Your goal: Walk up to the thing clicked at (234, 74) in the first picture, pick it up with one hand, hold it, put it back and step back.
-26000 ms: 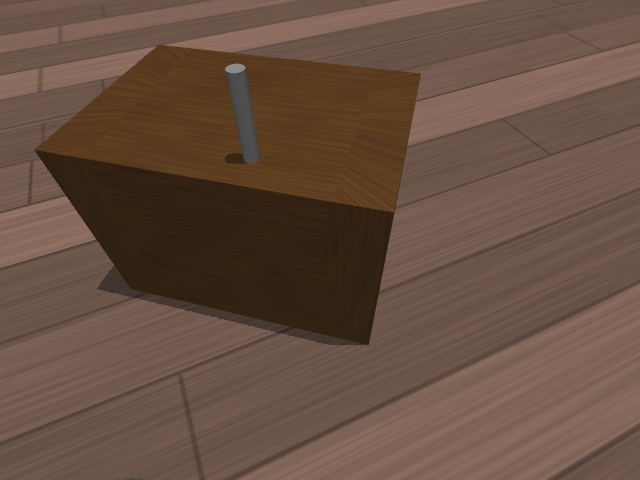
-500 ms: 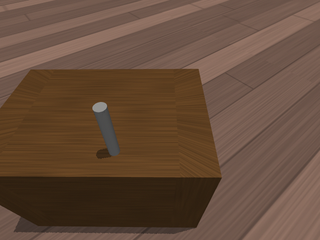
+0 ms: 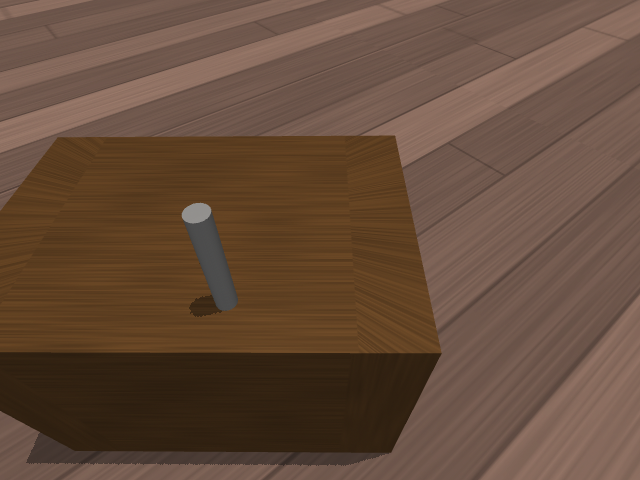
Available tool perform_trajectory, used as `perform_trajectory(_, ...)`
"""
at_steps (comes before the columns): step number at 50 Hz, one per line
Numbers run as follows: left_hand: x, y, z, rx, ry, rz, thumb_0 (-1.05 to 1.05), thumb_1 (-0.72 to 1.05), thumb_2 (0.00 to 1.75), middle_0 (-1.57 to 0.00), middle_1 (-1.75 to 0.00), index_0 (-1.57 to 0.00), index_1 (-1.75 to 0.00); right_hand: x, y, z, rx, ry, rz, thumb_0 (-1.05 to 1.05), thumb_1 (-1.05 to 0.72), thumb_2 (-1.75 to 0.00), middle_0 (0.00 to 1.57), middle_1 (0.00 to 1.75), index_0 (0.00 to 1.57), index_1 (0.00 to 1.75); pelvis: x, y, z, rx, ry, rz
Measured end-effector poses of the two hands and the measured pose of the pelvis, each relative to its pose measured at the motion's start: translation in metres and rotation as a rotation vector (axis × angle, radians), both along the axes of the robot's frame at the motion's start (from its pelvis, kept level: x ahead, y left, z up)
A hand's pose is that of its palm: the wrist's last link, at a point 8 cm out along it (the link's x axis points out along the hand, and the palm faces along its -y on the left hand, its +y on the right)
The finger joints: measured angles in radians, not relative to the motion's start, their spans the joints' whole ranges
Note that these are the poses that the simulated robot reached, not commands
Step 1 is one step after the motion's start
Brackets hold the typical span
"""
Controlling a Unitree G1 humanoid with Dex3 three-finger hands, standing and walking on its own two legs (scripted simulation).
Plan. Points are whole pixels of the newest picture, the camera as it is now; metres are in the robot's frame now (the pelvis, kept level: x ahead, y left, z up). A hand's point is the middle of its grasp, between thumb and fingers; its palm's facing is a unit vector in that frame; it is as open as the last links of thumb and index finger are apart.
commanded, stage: stand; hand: left
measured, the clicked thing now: (213, 263) +0.43 +0.20 -0.02
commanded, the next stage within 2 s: none
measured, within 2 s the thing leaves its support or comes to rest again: neither
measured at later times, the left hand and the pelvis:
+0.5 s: hand out of the picture +0.08 +0.25 -0.15, palm faces -0.03 -0.94 -0.35, open 8.6 cm; pelvis +0.01 +0.00 +0.00, yaw +0 degrees
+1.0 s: hand out of the picture +0.08 +0.25 -0.16, palm faces -0.02 -0.94 -0.35, open 7.4 cm; pelvis +0.01 +0.00 +0.00, yaw +0 degrees
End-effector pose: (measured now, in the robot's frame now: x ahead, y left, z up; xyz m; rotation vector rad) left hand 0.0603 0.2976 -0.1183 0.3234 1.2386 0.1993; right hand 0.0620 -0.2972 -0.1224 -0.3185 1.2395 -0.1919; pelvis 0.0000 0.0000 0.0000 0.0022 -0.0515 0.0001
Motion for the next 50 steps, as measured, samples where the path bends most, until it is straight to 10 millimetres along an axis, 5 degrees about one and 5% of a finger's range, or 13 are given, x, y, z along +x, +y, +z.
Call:
perform_trajectory(9,0.001,0.0,0.0,0.002,0.005,-0.003,0.0,-0.37,0.24,-0.14,-0.17,-0.14,-0.18,-0.001,-0.001,-0.001,0.001,0.011,-0.005,0.01,-0.9,-0.9,0.21,0.3,0.2,0.3,0.002,-0.001,0.0,0.0,0.003,-0.001)
perform_trajectory(18,0.008,-0.002,0.001,0.0,-0.006,-0.005,0.0,0.22,0.71,-0.19,-0.27,-0.19,-0.28,0.003,-0.001,-0.001,0.002,0.003,-0.002,0.01,-0.9,-0.9,0.21,0.3,0.2,0.3,0.004,-0.001,0.0,0.001,0.004,-0.001)
perform_trajectory(27,0.011,-0.003,0.001,0.0,-0.005,-0.003,0.0,0.74,0.87,-0.2,-0.29,-0.2,-0.3,0.006,-0.001,-0.001,0.003,0.008,0.0,0.01,-0.9,-0.9,0.21,0.3,0.2,0.3,0.006,-0.002,0.0,0.0,0.009,0.001)
perform_trajectory(50,0.018,-0.005,0.001,-0.003,-0.008,0.001,0.01,0.9,0.9,-0.2,-0.3,-0.21,-0.31,0.019,-0.003,0.0,0.002,-0.008,0.002,0.01,-0.9,-0.9,0.21,0.3,0.2,0.3,0.013,-0.004,0.0,0.001,0.008,-0.001)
